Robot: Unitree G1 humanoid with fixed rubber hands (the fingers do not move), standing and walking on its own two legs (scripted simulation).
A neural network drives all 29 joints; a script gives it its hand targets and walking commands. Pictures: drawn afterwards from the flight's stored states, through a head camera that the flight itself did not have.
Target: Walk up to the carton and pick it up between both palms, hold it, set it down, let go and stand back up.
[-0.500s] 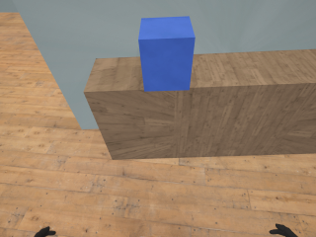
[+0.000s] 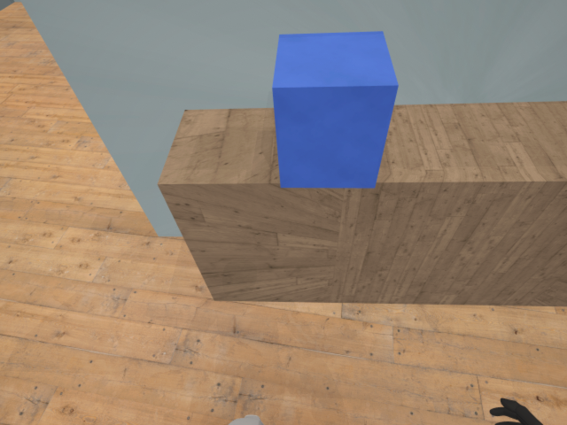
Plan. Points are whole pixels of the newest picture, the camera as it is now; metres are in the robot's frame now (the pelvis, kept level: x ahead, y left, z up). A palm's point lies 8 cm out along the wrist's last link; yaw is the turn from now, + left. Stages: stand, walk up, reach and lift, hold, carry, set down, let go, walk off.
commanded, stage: walk up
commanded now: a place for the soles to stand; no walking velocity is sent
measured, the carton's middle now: (328, 114) +0.70 -0.09 +0.03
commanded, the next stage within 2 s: none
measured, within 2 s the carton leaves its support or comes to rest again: neither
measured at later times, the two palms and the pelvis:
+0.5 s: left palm (81, 415) +0.17 +0.31 -0.06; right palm out of the picture +0.14 -0.33 -0.09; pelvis +0.04 -0.01 +0.00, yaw +1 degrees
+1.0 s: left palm out of the picture +0.14 +0.29 -0.05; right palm out of the picture +0.10 -0.35 -0.09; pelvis +0.00 -0.03 +0.00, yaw +0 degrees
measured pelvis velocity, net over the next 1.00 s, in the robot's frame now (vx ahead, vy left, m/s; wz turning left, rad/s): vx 0.00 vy -0.03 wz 0.00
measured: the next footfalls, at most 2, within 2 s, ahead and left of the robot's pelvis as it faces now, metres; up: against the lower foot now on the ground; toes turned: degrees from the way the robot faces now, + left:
none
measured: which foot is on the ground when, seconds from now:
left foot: down 0.00-1.00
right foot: down 0.00-1.00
